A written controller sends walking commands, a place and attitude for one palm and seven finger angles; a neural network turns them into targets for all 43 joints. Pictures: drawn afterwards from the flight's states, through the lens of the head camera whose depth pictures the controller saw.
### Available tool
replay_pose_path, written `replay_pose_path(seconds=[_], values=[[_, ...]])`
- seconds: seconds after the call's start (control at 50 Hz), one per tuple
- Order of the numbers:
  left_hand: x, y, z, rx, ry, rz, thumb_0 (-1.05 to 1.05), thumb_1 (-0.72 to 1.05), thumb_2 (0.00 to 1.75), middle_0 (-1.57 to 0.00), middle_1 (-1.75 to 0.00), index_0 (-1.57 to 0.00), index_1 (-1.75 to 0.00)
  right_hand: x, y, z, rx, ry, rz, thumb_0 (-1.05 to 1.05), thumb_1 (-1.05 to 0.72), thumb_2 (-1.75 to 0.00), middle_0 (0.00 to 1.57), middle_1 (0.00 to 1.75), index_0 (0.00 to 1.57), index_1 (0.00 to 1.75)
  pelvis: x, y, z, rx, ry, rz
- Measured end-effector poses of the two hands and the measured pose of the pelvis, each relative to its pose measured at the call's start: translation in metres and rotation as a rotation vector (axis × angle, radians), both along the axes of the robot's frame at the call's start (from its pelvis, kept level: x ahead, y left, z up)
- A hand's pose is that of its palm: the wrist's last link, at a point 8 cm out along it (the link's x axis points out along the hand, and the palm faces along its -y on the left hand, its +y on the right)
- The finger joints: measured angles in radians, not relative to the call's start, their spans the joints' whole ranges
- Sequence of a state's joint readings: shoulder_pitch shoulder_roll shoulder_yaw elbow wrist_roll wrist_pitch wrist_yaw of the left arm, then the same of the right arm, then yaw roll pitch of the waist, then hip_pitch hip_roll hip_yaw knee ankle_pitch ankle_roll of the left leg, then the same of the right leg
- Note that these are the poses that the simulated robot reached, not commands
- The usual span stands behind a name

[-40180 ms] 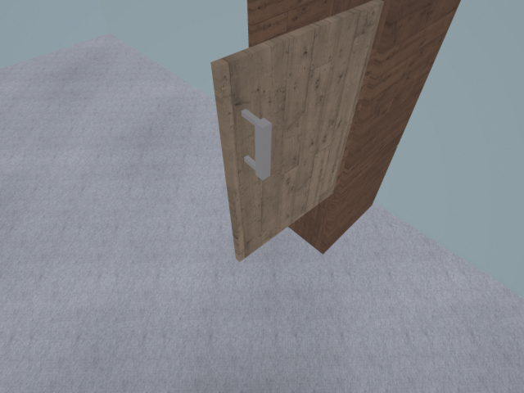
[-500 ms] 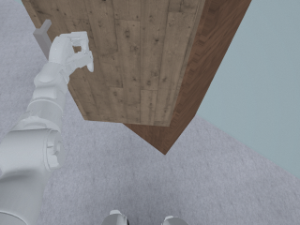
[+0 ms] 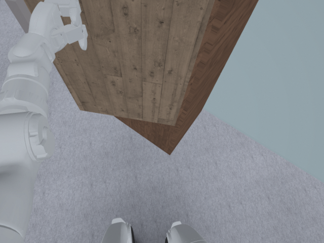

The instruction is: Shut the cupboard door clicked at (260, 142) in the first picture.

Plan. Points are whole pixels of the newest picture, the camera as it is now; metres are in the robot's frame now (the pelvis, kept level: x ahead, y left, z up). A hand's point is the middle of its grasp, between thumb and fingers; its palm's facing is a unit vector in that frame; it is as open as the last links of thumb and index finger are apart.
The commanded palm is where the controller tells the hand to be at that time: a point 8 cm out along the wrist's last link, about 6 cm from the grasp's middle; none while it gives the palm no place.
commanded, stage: push the door shut along its arc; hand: left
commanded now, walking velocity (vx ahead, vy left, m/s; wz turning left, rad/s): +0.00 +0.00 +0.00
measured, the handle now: (35, 21) +0.60 +0.20 +0.15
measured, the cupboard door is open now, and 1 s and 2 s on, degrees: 27 16 16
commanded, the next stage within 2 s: pull the fist back off the door in 0.16 s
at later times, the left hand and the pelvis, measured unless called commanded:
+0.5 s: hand (94, 20) +0.60 +0.07 +0.14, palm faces +0.15 -0.99 -0.06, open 3.1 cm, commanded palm +0.56 +0.10 +0.15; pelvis +0.00 +0.00 -0.01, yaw +0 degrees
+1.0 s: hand (95, 47) +0.52 +0.07 +0.14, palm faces +0.11 -0.99 -0.02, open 3.1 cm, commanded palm +0.48 +0.11 +0.15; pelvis +0.03 -0.02 +0.02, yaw +0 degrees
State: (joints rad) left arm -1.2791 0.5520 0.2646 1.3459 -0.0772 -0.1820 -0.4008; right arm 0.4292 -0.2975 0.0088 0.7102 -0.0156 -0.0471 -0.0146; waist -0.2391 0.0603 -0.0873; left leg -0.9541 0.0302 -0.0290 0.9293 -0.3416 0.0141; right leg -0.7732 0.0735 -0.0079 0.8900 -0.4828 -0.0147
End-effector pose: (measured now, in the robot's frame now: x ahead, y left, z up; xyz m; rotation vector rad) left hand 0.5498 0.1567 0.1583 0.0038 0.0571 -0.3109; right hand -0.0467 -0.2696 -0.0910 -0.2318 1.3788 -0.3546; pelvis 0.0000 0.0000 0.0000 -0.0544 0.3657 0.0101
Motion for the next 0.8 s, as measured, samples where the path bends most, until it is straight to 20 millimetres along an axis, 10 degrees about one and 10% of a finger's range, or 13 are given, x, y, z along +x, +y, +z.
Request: replay_pose_path(seconds=[0.28,0.4,0.6,0.8], values=[[0.021,-0.020,0.002,0.017,-0.005,-0.048,0.03,0.96,0.95,-1.30,-1.50,-1.30,-1.50,-0.007,0.007,-0.008,-0.003,0.032,0.009,0.00,-0.90,-0.90,0.20,0.30,0.20,0.30,-0.003,0.003,-0.012,-0.011,0.052,0.008],[0.029,-0.024,-0.007,-0.100,0.037,0.332,0.03,0.90,0.92,-1.30,-1.50,-1.30,-1.50,-0.015,0.020,-0.010,0.068,0.053,0.047,0.00,-0.90,-0.90,0.20,0.30,0.20,0.30,-0.001,0.003,-0.015,-0.014,0.088,0.004],[0.016,-0.050,-0.021,0.034,0.024,0.409,0.02,0.90,0.90,-1.29,-1.50,-1.30,-1.50,-0.027,0.042,-0.008,0.191,0.102,-0.014,0.00,-0.90,-0.90,0.20,0.30,0.20,0.30,0.010,-0.003,-0.002,0.001,0.050,-0.004],[-0.003,-0.047,-0.009,0.042,-0.036,0.429,0.01,0.90,0.90,-1.30,-1.50,-1.30,-1.50,0.000,0.018,-0.003,0.175,0.026,-0.005,0.00,-0.90,-0.90,0.20,0.30,0.20,0.30,0.024,-0.012,0.011,0.027,-0.017,-0.021]])
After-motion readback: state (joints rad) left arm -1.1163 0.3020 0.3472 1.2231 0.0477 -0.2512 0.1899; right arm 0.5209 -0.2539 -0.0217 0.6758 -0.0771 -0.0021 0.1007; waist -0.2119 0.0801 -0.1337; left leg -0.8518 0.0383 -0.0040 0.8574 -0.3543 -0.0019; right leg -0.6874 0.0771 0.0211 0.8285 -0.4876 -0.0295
